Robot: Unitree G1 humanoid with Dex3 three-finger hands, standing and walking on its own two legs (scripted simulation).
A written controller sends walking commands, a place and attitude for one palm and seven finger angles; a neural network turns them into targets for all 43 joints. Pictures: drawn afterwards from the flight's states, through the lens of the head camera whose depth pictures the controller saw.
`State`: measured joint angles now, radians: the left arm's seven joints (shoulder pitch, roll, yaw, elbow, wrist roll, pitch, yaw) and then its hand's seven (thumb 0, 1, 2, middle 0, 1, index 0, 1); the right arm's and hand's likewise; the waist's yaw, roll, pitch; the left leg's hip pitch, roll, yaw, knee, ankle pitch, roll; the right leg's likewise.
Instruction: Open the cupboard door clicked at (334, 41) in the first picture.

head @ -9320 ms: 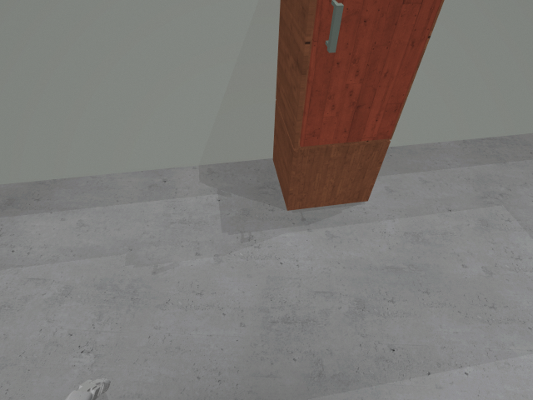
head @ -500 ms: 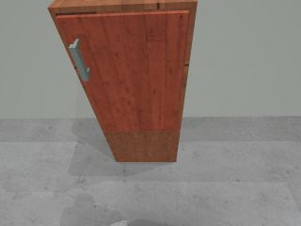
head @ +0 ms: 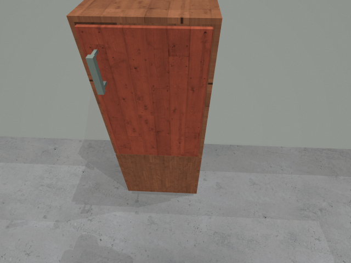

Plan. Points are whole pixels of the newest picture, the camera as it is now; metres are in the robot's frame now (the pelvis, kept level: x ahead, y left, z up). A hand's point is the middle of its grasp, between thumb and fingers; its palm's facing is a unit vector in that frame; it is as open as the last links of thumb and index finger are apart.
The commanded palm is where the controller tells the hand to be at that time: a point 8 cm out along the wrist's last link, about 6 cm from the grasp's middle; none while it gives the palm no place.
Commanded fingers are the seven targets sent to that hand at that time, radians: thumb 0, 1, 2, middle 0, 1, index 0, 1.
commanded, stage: come to a stop and stand still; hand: left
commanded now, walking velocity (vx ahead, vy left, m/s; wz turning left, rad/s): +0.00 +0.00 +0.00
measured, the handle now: (98, 72) +0.62 +0.29 +0.11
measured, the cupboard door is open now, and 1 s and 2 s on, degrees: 0 0 0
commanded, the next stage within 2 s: look again from close up in 0.16 s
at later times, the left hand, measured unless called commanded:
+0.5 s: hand out of the picture +0.00 +0.21 -0.18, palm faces +0.03 -0.98 -0.17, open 7.3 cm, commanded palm none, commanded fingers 0.00 0.90 0.90 -0.20 -0.30 -0.20 -0.30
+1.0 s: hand out of the picture -0.04 +0.22 -0.18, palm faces +0.04 -0.99 -0.15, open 7.4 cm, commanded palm none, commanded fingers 0.00 0.90 0.90 -0.20 -0.30 -0.20 -0.30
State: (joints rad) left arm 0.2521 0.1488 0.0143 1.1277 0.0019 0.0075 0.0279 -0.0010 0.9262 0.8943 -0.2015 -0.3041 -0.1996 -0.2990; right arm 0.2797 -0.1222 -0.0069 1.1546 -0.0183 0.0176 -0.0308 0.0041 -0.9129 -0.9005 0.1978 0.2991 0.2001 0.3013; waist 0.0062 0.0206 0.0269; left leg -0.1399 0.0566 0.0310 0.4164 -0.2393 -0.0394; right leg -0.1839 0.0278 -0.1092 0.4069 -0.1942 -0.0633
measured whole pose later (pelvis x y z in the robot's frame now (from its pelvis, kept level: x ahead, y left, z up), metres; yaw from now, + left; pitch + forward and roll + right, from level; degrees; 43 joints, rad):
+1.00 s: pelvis -0.01 +0.07 -0.01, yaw +0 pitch -2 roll +0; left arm 0.38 0.11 0.01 1.11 0.03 0.00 0.02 0.00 0.91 0.89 -0.20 -0.30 -0.20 -0.30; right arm 0.36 -0.13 0.00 1.09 -0.02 -0.01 -0.02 0.00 -0.91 -0.90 0.20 0.30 0.20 0.30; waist 0.00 0.00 0.00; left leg -0.18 -0.04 0.08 0.49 -0.27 0.06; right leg -0.26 -0.07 -0.05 0.53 -0.27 0.00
